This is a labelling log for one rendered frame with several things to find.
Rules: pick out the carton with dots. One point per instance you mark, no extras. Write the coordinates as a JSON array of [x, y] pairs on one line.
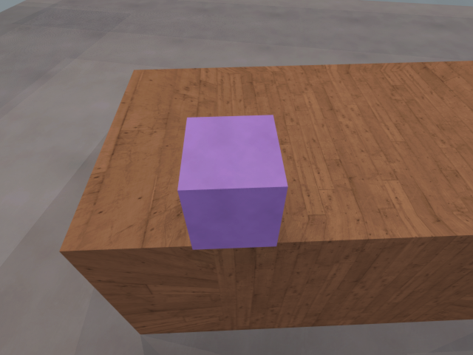
[[232, 185]]

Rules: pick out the pedestal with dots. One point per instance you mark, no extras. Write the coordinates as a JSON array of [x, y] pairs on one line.
[[377, 225]]

